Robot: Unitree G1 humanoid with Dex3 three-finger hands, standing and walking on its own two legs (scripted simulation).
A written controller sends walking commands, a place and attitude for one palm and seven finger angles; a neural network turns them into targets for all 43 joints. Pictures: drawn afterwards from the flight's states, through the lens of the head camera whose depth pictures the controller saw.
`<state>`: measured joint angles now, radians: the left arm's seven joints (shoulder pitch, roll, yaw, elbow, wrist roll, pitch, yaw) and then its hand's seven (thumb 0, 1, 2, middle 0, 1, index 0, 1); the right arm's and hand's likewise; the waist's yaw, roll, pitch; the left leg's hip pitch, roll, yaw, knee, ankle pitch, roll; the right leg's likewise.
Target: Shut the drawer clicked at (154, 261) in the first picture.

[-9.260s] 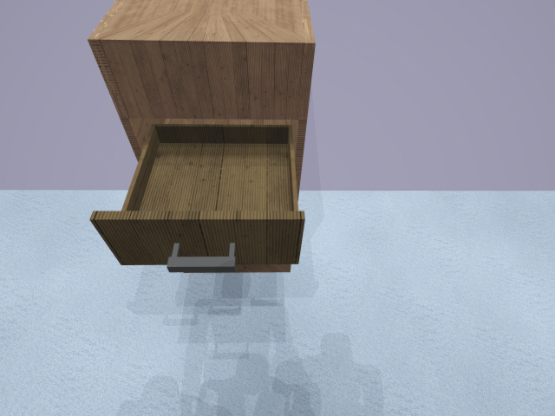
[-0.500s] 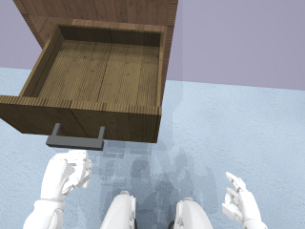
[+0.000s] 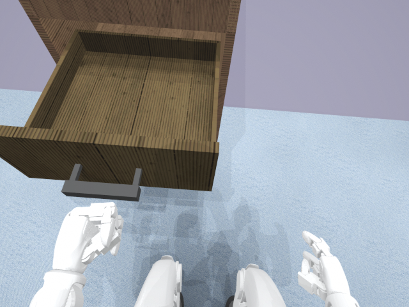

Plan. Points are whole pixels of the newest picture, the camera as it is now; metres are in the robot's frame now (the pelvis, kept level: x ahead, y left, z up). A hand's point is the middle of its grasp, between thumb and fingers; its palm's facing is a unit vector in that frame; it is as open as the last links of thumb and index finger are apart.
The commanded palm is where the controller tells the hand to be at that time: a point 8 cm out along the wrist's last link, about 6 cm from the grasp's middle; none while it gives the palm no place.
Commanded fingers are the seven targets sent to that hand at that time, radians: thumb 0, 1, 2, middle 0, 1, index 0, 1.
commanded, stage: push the drawer shut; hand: left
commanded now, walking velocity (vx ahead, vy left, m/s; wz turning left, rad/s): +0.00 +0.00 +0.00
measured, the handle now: (105, 180) +0.33 +0.20 +0.04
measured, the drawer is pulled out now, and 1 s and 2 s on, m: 0.29 0.21 0.08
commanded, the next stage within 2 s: none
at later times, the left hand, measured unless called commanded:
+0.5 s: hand (121, 217) +0.27 +0.17 +0.02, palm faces -0.05 -1.00 -0.05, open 2.8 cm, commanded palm +0.28 +0.21 +0.04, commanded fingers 0.00 0.90 0.90 -1.40 -1.60 -1.40 -1.60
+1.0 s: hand (126, 179) +0.34 +0.17 +0.03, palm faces -0.05 -1.00 -0.04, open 2.9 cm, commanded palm +0.33 +0.21 +0.04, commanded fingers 0.00 0.90 0.90 -1.40 -1.60 -1.40 -1.60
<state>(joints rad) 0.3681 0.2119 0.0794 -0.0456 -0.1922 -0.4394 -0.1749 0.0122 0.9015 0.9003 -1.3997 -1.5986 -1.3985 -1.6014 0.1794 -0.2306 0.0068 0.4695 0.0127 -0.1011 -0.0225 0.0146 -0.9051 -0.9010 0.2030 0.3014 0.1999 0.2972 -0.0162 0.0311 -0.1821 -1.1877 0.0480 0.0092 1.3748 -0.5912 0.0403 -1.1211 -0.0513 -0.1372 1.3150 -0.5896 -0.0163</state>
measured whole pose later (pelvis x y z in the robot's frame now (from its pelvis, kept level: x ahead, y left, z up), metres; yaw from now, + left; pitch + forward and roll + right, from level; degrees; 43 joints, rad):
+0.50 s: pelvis -0.01 +0.00 +0.00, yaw +1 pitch +23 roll -4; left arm 0.12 0.23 0.07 0.13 -0.17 -0.43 -0.17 -0.06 0.82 0.97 -1.40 -1.60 -1.40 -1.60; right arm 0.18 -0.25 0.03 0.54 0.01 -0.11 -0.03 0.01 -0.91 -0.90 0.20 0.30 0.20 0.30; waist -0.01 0.03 -0.16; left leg -1.21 0.03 0.00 1.37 -0.56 0.04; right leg -1.13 -0.06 -0.15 1.31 -0.57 -0.02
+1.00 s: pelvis -0.02 +0.01 +0.01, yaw +0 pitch +22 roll -4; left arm -0.21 0.25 0.12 0.45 -0.16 -0.44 -0.15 -0.02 0.78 0.92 -1.40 -1.60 -1.40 -1.60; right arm 0.21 -0.26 0.03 0.59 0.01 -0.09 -0.03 0.01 -0.91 -0.90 0.20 0.30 0.20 0.30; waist -0.05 0.03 -0.16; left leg -1.19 0.03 0.03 1.32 -0.53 0.06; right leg -1.13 -0.06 -0.12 1.27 -0.52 0.00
